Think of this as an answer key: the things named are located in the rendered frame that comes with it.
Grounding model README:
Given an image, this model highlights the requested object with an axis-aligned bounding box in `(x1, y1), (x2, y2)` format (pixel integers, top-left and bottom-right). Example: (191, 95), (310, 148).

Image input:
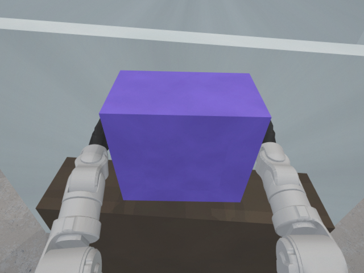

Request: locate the carton
(99, 71), (272, 202)

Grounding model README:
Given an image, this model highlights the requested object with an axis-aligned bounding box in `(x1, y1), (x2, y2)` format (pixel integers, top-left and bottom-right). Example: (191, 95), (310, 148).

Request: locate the pedestal
(36, 157), (335, 273)

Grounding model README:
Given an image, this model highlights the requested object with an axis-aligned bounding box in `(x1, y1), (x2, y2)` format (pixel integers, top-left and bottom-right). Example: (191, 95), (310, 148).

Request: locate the left robot upper arm
(36, 246), (102, 273)

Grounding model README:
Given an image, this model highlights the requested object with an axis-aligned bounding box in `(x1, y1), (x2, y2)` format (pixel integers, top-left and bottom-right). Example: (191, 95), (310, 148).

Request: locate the robot right hand
(262, 121), (276, 144)

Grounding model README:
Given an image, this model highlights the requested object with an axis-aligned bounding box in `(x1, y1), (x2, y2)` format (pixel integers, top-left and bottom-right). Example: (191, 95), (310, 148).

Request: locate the robot left hand
(89, 120), (109, 150)

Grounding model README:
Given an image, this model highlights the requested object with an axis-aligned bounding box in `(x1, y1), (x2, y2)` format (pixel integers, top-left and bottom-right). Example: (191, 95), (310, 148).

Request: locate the right robot upper arm
(276, 234), (347, 273)

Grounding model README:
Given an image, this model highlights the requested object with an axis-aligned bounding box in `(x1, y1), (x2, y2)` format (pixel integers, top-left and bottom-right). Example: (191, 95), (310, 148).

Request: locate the right robot forearm
(255, 142), (348, 273)

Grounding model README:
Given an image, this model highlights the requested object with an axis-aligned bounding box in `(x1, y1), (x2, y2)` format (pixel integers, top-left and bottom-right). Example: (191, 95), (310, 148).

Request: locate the left robot forearm
(35, 144), (109, 273)

